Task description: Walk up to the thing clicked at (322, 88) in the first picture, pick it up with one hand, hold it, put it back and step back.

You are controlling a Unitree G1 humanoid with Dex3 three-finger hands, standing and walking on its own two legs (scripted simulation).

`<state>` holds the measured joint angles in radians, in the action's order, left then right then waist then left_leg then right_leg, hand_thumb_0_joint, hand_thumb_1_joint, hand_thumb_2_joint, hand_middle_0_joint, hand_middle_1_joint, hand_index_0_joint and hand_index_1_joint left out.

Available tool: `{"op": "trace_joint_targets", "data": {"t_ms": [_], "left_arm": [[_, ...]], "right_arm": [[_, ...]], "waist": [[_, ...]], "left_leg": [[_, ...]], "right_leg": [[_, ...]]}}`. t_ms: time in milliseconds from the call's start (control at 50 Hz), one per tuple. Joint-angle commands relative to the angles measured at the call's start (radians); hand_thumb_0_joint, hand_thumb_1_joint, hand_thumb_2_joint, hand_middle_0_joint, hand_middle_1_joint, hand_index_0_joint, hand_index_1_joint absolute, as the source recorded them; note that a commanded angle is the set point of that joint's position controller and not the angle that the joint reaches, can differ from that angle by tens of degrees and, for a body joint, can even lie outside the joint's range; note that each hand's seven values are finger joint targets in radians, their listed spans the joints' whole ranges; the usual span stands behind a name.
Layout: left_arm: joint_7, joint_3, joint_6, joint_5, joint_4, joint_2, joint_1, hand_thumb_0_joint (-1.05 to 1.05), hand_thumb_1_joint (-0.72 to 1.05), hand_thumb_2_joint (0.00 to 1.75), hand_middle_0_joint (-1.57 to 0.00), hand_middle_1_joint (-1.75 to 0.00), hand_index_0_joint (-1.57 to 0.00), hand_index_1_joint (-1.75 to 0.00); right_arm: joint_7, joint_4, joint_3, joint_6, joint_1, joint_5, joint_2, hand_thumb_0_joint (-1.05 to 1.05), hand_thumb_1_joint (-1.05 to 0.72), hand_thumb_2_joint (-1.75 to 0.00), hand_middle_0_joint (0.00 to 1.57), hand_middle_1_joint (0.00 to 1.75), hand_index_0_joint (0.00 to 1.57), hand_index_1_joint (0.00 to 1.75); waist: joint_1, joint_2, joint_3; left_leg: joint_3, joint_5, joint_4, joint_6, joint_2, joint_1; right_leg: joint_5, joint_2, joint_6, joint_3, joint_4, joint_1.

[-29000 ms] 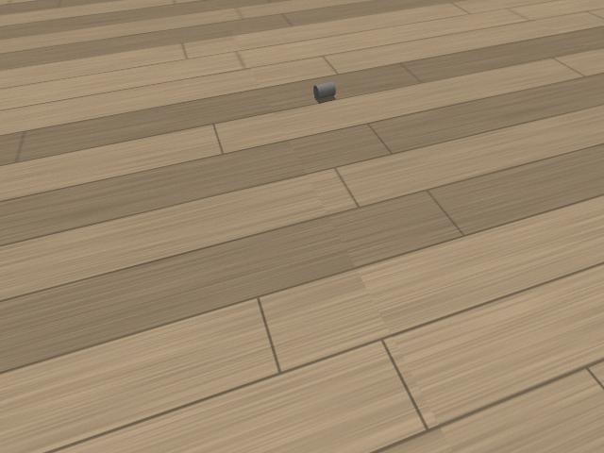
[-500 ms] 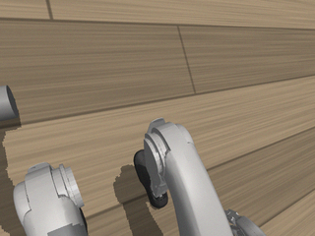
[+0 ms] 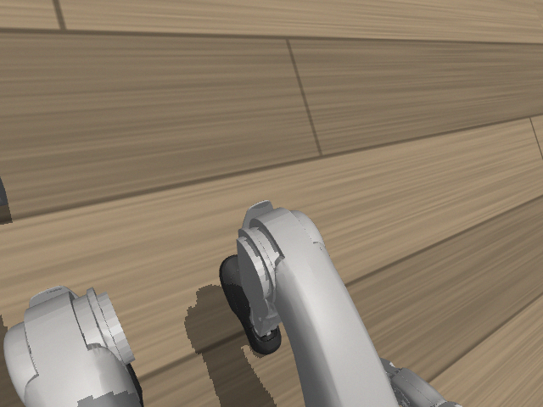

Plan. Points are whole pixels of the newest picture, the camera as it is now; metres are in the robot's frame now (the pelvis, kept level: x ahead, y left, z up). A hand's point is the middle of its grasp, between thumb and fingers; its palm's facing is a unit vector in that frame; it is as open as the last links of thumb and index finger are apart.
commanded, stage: open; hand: left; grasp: from above
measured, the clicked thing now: out of the picture +0.49 +0.27 -0.26
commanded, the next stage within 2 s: withdraw in 1.02 s
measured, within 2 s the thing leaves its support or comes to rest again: rests again in 0.60 s
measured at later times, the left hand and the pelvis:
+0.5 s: hand out of the picture +0.48 +0.27 -0.23, palm faces -0.46 -0.08 -0.89, open 11.3 cm; pelvis +0.00 +0.00 +0.00, yaw -1 degrees
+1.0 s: hand out of the picture +0.48 +0.27 -0.23, palm faces -0.45 -0.08 -0.89, open 12.1 cm; pelvis +0.00 +0.00 +0.00, yaw -1 degrees
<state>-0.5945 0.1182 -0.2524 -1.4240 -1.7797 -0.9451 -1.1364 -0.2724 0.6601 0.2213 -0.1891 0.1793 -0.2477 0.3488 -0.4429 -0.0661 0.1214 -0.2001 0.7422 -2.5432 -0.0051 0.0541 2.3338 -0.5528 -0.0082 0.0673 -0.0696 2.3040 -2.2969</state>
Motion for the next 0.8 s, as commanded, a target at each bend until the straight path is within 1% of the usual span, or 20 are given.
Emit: {"op": "trace_joint_targets", "data": {"t_ms": [0,20,60,120,140,160,180,260,320,340,360,380,460,500,560,580,600,660,720,780], "left_arm": [[-0.041,-0.021,-0.006,0.011,0.082,-0.171,-0.276,0.0,0.75,0.62,-1.19,-0.31,-1.14,-0.36],[-0.045,-0.017,-0.009,0.014,0.096,-0.192,-0.278,0.0,0.67,0.7,-1.11,-0.35,-1.06,-0.41],[-0.049,-0.025,-0.006,0.012,0.092,-0.186,-0.273,0.0,0.51,0.73,-1.0,-0.37,-0.93,-0.45],[-0.054,-0.043,-0.004,0.013,0.101,-0.168,-0.288,0.0,0.34,0.77,-0.91,-0.41,-0.83,-0.49],[-0.059,-0.03,-0.004,0.01,0.111,-0.184,-0.301,0.0,0.31,0.78,-0.88,-0.44,-0.81,-0.51],[-0.059,-0.039,-0.001,0.014,0.093,-0.178,-0.297,0.0,0.27,0.8,-0.87,-0.43,-0.78,-0.52],[-0.058,-0.036,0.001,0.009,0.104,-0.181,-0.293,0.0,0.23,0.79,-0.84,-0.44,-0.76,-0.53],[-0.062,-0.029,0.002,0.012,0.113,-0.187,-0.294,0.0,0.15,0.83,-0.75,-0.51,-0.67,-0.59],[-0.063,-0.039,0.0,0.02,0.114,-0.179,-0.309,0.0,0.08,0.85,-0.68,-0.57,-0.61,-0.64],[-0.066,-0.027,0.002,0.021,0.124,-0.2,-0.299,0.0,0.05,0.84,-0.65,-0.58,-0.58,-0.65],[-0.065,-0.029,0.004,0.017,0.12,-0.188,-0.303,0.0,0.02,0.84,-0.63,-0.58,-0.57,-0.65],[-0.067,-0.027,0.002,0.022,0.127,-0.193,-0.307,0.0,0.0,0.85,-0.61,-0.59,-0.55,-0.66],[-0.065,-0.035,0.005,0.022,0.127,-0.173,-0.299,0.0,-0.09,0.85,-0.53,-0.62,-0.47,-0.69],[-0.065,-0.022,0.004,0.025,0.136,-0.187,-0.303,0.0,-0.11,0.87,-0.51,-0.64,-0.45,-0.7],[-0.065,-0.015,0.003,0.029,0.146,-0.202,-0.307,0.0,-0.13,0.87,-0.47,-0.68,-0.42,-0.73],[-0.06,-0.027,0.008,0.033,0.124,-0.194,-0.299,0.0,-0.14,0.86,-0.46,-0.68,-0.41,-0.74],[-0.06,-0.018,0.009,0.032,0.149,-0.203,-0.296,0.0,-0.16,0.88,-0.45,-0.69,-0.39,-0.75],[-0.05,-0.035,0.013,0.038,0.141,-0.186,-0.291,0.0,-0.19,0.88,-0.41,-0.72,-0.36,-0.77],[-0.037,-0.026,0.016,0.043,0.152,-0.182,-0.276,0.0,-0.21,0.89,-0.39,-0.72,-0.34,-0.77],[-0.03,-0.019,0.016,0.048,0.159,-0.201,-0.26,0.0,-0.22,0.88,-0.37,-0.73,-0.32,-0.78]], "right_arm": [[0.011,0.005,-0.081,-0.008,0.19,0.002,0.329,0.0,-0.9,-0.9,0.2,0.3,0.2,0.3],[0.012,0.008,-0.08,-0.006,0.197,0.002,0.326,0.0,-0.89,-0.9,0.2,0.3,0.2,0.3],[0.016,0.008,-0.083,-0.008,0.186,0.008,0.326,0.0,-0.89,-0.9,0.2,0.3,0.2,0.3],[0.013,0.002,-0.08,-0.012,0.185,0.005,0.329,0.0,-0.9,-0.9,0.2,0.3,0.2,0.3],[0.014,0.001,-0.086,-0.012,0.191,0.003,0.336,0.0,-0.9,-0.9,0.2,0.3,0.2,0.3],[0.014,0.002,-0.073,-0.014,0.171,0.007,0.326,0.0,-0.9,-0.9,0.2,0.3,0.2,0.3],[0.011,0.0,-0.075,-0.016,0.191,0.002,0.331,0.0,-0.9,-0.9,0.2,0.3,0.2,0.3],[0.01,-0.002,-0.08,-0.022,0.189,0.004,0.339,0.0,-0.9,-0.9,0.2,0.3,0.2,0.3],[0.006,-0.003,-0.07,-0.029,0.18,0.002,0.334,0.0,-0.9,-0.9,0.2,0.3,0.2,0.3],[0.008,0.002,-0.076,-0.026,0.186,0.009,0.336,0.0,-0.9,-0.9,0.2,0.3,0.2,0.3],[0.005,-0.003,-0.083,-0.028,0.195,0.006,0.345,0.0,-0.9,-0.9,0.2,0.3,0.2,0.3],[0.006,0.004,-0.08,-0.029,0.189,0.003,0.336,0.0,-0.9,-0.9,0.2,0.3,0.2,0.3],[0.001,-0.007,-0.077,-0.034,0.195,0.005,0.343,0.0,-0.9,-0.9,0.2,0.3,0.2,0.3],[-0.003,-0.004,-0.084,-0.034,0.208,0.001,0.351,0.0,-0.9,-0.9,0.2,0.3,0.2,0.3],[-0.002,-0.005,-0.083,-0.034,0.211,0.005,0.35,0.0,-0.9,-0.9,0.2,0.3,0.2,0.3],[-0.002,-0.006,-0.075,-0.034,0.194,0.007,0.341,0.0,-0.9,-0.9,0.2,0.3,0.2,0.3],[-0.001,-0.005,-0.086,-0.033,0.201,0.007,0.347,0.0,-0.9,-0.9,0.2,0.3,0.2,0.3],[-0.002,-0.006,-0.079,-0.035,0.197,0.008,0.34,0.0,-0.9,-0.9,0.2,0.3,0.2,0.3],[-0.004,-0.012,-0.081,-0.036,0.21,0.008,0.35,0.0,-0.89,-0.9,0.2,0.3,0.2,0.3],[0.0,-0.013,-0.084,-0.033,0.206,0.014,0.353,0.0,-0.89,-0.9,0.2,0.3,0.2,0.3]], "waist": [[-0.06,0.434,-0.581],[-0.056,0.447,-0.6],[-0.042,0.457,-0.599],[-0.059,0.472,-0.603],[-0.06,0.485,-0.603],[-0.056,0.46,-0.588],[-0.067,0.466,-0.584],[-0.059,0.482,-0.592],[-0.071,0.453,-0.577],[-0.054,0.469,-0.603],[-0.068,0.479,-0.59],[-0.059,0.477,-0.604],[-0.074,0.464,-0.597],[-0.075,0.485,-0.606],[-0.07,0.497,-0.607],[-0.067,0.483,-0.594],[-0.06,0.498,-0.613],[-0.067,0.488,-0.609],[-0.068,0.489,-0.597],[-0.048,0.504,-0.602]], "left_leg": [[0.073,-0.198,0.307,-0.003,-0.029,-0.436],[0.078,-0.187,0.321,-0.006,-0.027,-0.428],[0.07,-0.181,0.33,-0.001,-0.029,-0.445],[0.07,-0.201,0.323,0.0,-0.032,-0.462],[0.069,-0.202,0.328,0.0,-0.031,-0.454],[0.065,-0.182,0.323,-0.001,-0.031,-0.441],[0.074,-0.192,0.319,-0.004,-0.03,-0.444],[0.062,-0.207,0.328,0.005,-0.033,-0.478],[0.068,-0.178,0.315,-0.003,-0.031,-0.438],[0.066,-0.191,0.33,-0.001,-0.033,-0.456],[0.068,-0.199,0.322,0.001,-0.032,-0.458],[0.07,-0.19,0.325,-0.001,-0.032,-0.456],[0.067,-0.23,0.304,0.001,-0.033,-0.464],[0.062,-0.245,0.315,0.007,-0.034,-0.493],[0.062,-0.231,0.325,0.007,-0.036,-0.49],[0.07,-0.209,0.322,0.003,-0.034,-0.468],[0.067,-0.223,0.325,0.005,-0.034,-0.484],[0.076,-0.223,0.31,0.002,-0.035,-0.482],[0.065,-0.248,0.315,0.008,-0.035,-0.493],[0.059,-0.233,0.33,0.014,-0.035,-0.499]], "right_leg": [[0.139,-0.016,-0.08,-0.169,-0.147,0.352],[0.132,-0.024,-0.08,-0.17,-0.153,0.387],[0.129,-0.021,-0.082,-0.169,-0.148,0.364],[0.152,-0.024,-0.083,-0.173,-0.141,0.362],[0.153,-0.024,-0.083,-0.172,-0.148,0.359],[0.139,-0.022,-0.083,-0.172,-0.144,0.355],[0.148,-0.024,-0.08,-0.172,-0.151,0.363],[0.155,-0.018,-0.081,-0.174,-0.147,0.354],[0.141,-0.02,-0.079,-0.174,-0.153,0.373],[0.149,-0.023,-0.082,-0.172,-0.156,0.38],[0.153,-0.02,-0.082,-0.175,-0.151,0.361],[0.145,-0.023,-0.082,-0.174,-0.158,0.378],[0.179,-0.019,-0.082,-0.177,-0.148,0.373],[0.182,-0.016,-0.082,-0.181,-0.146,0.369],[0.172,-0.018,-0.084,-0.18,-0.153,0.38],[0.159,-0.02,-0.083,-0.176,-0.152,0.391],[0.167,-0.019,-0.084,-0.176,-0.156,0.379],[0.173,-0.023,-0.084,-0.174,-0.154,0.395],[0.177,-0.014,-0.084,-0.179,-0.154,0.366],[0.16,-0.013,-0.09,-0.177,-0.153,0.367]]}}
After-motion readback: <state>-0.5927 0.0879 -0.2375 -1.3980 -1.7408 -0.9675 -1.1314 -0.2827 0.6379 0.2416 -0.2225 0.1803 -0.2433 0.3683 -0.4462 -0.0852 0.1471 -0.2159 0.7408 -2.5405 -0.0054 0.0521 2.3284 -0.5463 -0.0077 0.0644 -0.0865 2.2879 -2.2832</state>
